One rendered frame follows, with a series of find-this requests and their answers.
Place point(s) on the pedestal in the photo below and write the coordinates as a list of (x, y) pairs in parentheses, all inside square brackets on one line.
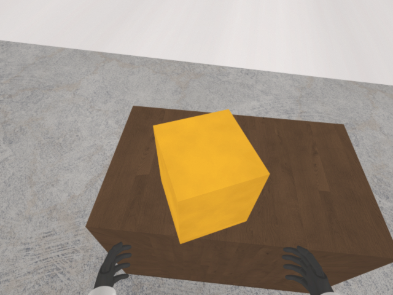
[(316, 196)]

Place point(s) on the robot right hand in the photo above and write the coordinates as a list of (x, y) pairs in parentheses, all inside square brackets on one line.
[(314, 279)]

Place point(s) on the carton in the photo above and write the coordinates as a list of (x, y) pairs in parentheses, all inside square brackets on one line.
[(211, 174)]

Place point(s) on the robot left hand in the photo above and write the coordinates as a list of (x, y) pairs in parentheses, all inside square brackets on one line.
[(109, 268)]

